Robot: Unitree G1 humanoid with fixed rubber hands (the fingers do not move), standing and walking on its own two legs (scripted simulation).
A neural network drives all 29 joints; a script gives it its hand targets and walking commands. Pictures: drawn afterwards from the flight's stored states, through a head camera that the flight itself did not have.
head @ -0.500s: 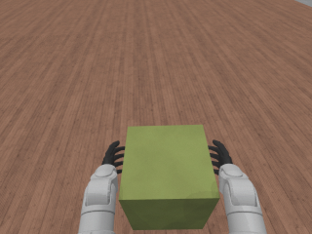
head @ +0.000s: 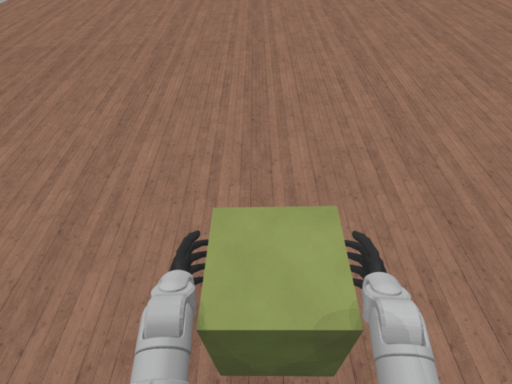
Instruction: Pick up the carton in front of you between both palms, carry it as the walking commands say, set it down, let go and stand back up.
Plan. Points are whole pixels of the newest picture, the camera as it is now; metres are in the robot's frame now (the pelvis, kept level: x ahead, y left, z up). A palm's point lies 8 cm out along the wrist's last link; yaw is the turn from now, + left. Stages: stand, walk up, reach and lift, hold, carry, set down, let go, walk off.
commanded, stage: hold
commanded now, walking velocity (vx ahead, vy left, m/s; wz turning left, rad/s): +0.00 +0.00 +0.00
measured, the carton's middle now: (275, 295) +0.29 +0.00 -0.04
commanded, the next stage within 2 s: set down in 0.02 s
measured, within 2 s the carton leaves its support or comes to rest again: neither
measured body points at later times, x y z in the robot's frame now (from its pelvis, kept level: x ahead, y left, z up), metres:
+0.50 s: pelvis -0.04 -0.02 -0.03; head +0.07 -0.03 +0.40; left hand +0.34 +0.16 -0.06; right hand +0.35 -0.15 -0.06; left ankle -0.01 +0.10 -0.74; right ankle +0.05 -0.13 -0.74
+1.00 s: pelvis -0.04 -0.02 -0.15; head +0.20 -0.01 +0.22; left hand +0.41 +0.13 -0.23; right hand +0.41 -0.17 -0.24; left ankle -0.01 +0.10 -0.74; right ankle +0.05 -0.13 -0.74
